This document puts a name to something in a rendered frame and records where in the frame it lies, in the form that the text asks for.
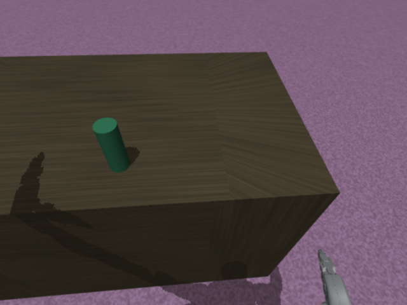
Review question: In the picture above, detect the right robot hand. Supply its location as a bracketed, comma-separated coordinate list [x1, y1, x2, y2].
[318, 249, 352, 305]

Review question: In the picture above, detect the can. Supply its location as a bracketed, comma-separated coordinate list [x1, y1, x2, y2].
[92, 118, 130, 173]

